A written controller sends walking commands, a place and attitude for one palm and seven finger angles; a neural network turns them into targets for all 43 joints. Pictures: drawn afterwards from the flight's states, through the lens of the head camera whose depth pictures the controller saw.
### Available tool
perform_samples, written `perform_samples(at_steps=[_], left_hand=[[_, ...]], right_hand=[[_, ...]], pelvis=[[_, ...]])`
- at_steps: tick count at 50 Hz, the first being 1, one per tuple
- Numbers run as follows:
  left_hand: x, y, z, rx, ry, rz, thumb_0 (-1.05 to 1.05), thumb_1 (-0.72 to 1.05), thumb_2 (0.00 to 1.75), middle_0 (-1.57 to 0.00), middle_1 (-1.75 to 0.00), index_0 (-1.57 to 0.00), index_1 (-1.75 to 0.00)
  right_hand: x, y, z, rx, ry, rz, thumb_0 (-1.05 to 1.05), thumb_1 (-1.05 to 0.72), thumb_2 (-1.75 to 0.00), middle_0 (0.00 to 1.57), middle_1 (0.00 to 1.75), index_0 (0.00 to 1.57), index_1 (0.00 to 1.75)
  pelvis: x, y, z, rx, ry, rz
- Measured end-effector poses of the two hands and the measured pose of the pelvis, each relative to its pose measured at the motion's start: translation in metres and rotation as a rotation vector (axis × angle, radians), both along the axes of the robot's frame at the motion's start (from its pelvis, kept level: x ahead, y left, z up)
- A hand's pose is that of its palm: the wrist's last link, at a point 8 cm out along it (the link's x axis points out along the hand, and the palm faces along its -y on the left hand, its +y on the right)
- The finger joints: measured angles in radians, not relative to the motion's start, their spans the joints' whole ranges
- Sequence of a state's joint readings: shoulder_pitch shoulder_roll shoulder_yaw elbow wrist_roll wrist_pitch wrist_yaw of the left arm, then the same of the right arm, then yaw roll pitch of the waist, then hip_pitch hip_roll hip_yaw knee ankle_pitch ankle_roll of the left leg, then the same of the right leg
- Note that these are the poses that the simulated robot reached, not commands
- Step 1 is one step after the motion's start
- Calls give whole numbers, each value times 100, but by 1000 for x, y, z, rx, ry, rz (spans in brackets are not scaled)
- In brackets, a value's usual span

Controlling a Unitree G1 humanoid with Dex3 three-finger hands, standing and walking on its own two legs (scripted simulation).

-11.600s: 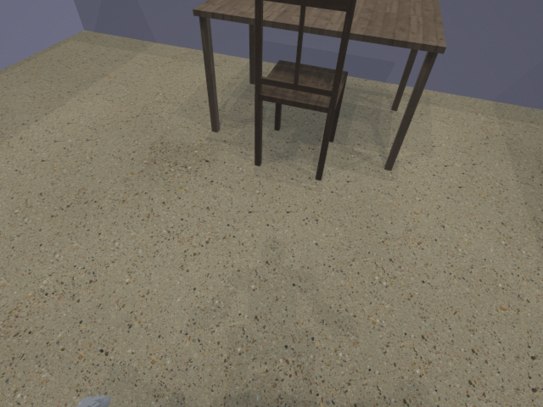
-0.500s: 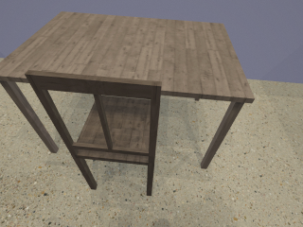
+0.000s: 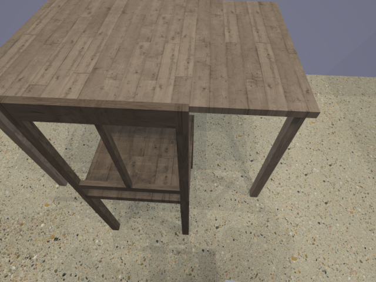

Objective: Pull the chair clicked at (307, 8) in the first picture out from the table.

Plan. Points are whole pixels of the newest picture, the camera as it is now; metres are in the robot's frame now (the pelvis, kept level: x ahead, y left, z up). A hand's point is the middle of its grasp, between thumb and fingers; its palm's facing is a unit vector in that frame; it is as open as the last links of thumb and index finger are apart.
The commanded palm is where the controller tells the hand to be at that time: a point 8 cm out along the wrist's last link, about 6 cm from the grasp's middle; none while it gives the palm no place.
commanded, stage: come to a stop and stand still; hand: left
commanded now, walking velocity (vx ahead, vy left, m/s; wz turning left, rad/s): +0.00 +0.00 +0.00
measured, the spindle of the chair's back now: (117, 159) +0.42 +0.22 -0.07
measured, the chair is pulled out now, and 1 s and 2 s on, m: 0.00 0.00 0.00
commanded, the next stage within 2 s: look again from close up in 0.62 s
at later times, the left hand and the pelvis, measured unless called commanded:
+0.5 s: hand out of the picture +0.00 +0.14 -0.16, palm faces +0.05 -0.98 -0.21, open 7.3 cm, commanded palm none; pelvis -0.01 -0.04 +0.01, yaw +0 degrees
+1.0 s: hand out of the picture -0.02 +0.16 -0.17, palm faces +0.03 -0.98 -0.21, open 7.4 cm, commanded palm none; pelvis -0.02 -0.01 +0.00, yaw -1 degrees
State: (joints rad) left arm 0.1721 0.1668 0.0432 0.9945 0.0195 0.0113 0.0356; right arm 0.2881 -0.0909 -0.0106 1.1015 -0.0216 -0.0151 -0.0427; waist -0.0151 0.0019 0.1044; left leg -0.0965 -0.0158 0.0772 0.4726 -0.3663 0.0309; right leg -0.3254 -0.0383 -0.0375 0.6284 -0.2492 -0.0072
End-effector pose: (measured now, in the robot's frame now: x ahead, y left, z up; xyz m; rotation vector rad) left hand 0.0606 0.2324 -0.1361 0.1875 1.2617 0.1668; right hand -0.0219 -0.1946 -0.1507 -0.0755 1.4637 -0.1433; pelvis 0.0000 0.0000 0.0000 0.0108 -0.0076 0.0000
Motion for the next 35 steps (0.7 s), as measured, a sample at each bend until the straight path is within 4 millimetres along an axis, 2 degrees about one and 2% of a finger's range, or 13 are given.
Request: perform_samples(at_steps=[4,8,13,18,23,29,35], left_hand=[[9,-17,-1,6,-31,-20,0,91,90,-20,-30,-20,-30],[5,-32,-4,-21,-37,-13,0,91,90,-20,-30,-20,-30],[-1,-38,-2,-35,-41,19,-1,94,90,-20,-30,-20,-30],[-21,-41,2,-25,-17,27,-1,94,90,-20,-30,-20,-30],[-51,-44,4,-21,47,40,0,93,90,-20,-30,-20,-30],[-88,-53,3,-39,126,65,0,92,90,-20,-30,-20,-30],[-110,-63,0,-67,175,81,0,91,90,-20,-30,-20,-30]], right_hand=[[12,-25,-10,-9,-27,-19,0,-91,-90,20,30,20,30],[23,-44,-5,-42,-57,-5,0,-91,-90,20,30,20,30],[28,-57,8,-63,-85,26,0,-91,-90,20,30,20,30],[29,-62,10,-53,-97,44,0,-91,-90,20,30,20,30],[19,-63,9,-35,-81,52,1,-92,-90,20,30,20,30],[-3,-59,10,-15,-32,54,0,-92,-90,20,30,20,30],[-26,-52,11,-6,20,42,0,-91,-90,20,30,20,30]], pelvis=[[4,-14,-6,-7,1,9],[3,-22,-5,-6,-4,16],[4,-32,2,3,-8,6],[0,-39,6,0,-14,5],[-5,-43,8,-2,-18,8],[-10,-45,9,-5,-17,8],[-13,-44,10,-7,-15,7]])
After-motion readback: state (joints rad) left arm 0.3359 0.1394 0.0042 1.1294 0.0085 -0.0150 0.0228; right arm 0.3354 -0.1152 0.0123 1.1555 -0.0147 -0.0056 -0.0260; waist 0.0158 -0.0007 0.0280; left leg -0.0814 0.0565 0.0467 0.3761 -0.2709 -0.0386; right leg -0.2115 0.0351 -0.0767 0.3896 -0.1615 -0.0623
